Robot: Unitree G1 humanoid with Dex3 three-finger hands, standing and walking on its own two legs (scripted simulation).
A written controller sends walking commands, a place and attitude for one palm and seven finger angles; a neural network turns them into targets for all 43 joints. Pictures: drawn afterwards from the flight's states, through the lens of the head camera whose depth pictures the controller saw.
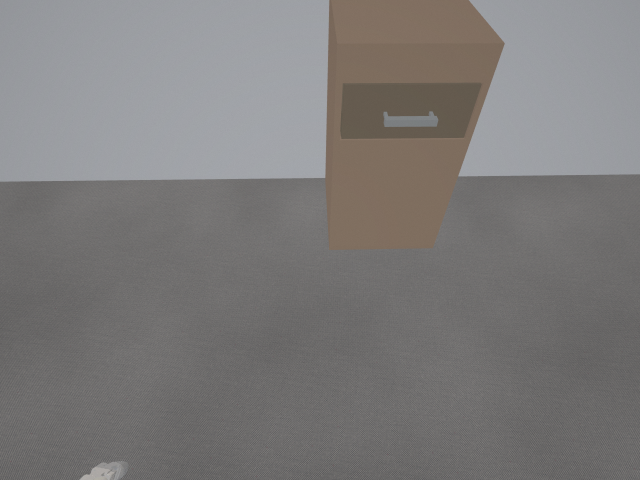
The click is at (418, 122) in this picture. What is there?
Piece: drawer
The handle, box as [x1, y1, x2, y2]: [383, 111, 437, 126]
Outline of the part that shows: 437,118 433,115 432,111 429,111 428,116 388,116 386,112 383,113 384,126 436,126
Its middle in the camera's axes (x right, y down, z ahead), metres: +0.26 -0.35 +1.13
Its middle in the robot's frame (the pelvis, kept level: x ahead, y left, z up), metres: +1.09 -0.20 -0.14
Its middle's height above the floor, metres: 0.63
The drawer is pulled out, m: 0.00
